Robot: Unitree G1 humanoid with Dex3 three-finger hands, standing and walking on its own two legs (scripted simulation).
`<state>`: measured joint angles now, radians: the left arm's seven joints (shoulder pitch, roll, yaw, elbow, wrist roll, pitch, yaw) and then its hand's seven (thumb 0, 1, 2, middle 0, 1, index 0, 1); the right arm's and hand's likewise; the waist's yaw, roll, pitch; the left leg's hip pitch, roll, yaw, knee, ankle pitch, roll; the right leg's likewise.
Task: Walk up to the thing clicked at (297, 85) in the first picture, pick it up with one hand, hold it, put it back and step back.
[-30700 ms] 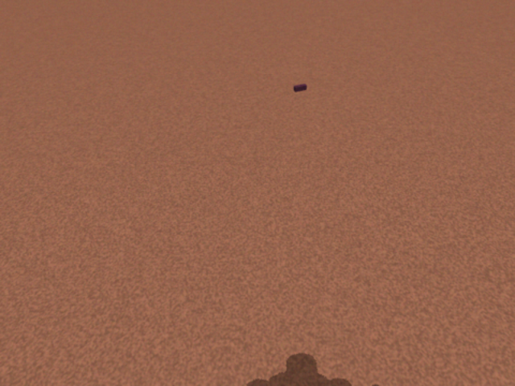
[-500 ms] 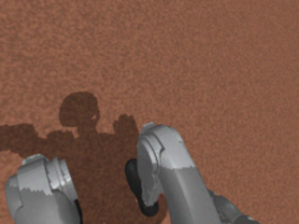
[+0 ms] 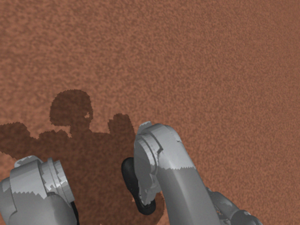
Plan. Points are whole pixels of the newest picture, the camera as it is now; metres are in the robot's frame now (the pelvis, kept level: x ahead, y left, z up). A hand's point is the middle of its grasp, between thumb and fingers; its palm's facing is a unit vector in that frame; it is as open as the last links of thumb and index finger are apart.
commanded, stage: open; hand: left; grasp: from above
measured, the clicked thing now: out of the picture +0.42 +0.37 -0.28
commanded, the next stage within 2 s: withdraw in 0.94 s
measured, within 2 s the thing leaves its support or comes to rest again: neither
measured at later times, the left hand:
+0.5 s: hand out of the picture +0.41 +0.36 -0.24, palm faces -0.43 -0.16 -0.89, open 9.8 cm
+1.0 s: hand out of the picture +0.42 +0.36 -0.24, palm faces -0.43 -0.17 -0.89, open 12.5 cm
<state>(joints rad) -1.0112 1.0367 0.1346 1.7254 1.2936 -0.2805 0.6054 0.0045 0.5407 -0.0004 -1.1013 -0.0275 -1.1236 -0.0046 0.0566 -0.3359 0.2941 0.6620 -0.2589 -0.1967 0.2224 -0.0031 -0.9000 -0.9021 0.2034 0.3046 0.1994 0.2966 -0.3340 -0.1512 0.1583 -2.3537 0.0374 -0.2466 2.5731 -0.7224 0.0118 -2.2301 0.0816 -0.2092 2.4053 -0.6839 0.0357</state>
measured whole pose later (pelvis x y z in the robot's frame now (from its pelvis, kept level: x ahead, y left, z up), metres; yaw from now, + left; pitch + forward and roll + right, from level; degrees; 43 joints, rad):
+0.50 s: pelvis +0.00 +0.00 +0.00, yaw -1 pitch +27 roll -14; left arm -1.01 1.05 0.12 1.71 1.29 -0.27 0.61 0.00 0.14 0.42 -0.63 -0.46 -0.65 -0.45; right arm 0.05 -0.34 0.31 0.65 -0.27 -0.20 0.23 0.00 -0.89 -0.90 0.20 0.30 0.20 0.30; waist -0.34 -0.16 0.16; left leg -2.35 0.04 -0.26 2.57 -0.72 0.01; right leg -2.22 0.09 -0.22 2.39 -0.68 0.04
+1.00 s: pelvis +0.00 +0.00 +0.00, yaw -1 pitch +26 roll -14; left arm -1.01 1.06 0.13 1.71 1.29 -0.29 0.60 0.00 -0.23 0.74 -0.29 -0.81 -0.31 -0.79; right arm 0.05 -0.35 0.32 0.64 -0.27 -0.20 0.22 0.00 -0.89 -0.90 0.20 0.30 0.20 0.30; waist -0.34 -0.16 0.17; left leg -2.35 0.04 -0.26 2.57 -0.72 0.01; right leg -2.22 0.09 -0.22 2.39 -0.67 0.04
